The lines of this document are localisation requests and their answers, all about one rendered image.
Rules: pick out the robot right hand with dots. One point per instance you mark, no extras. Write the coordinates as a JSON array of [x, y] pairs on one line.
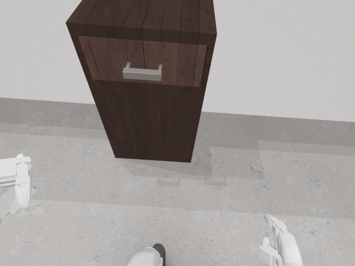
[[283, 248]]

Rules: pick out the handle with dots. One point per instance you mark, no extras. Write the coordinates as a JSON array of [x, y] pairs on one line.
[[142, 74]]

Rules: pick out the robot left thigh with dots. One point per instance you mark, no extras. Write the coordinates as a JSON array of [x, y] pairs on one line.
[[146, 258]]

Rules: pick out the cabinet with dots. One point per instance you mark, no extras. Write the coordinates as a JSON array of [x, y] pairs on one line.
[[147, 121]]

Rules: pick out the drawer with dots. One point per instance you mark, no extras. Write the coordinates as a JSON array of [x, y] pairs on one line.
[[182, 64]]

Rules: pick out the robot left shin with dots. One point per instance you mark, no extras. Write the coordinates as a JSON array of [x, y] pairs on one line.
[[150, 248]]

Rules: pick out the robot left hand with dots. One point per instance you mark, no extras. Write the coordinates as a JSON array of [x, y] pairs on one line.
[[15, 172]]

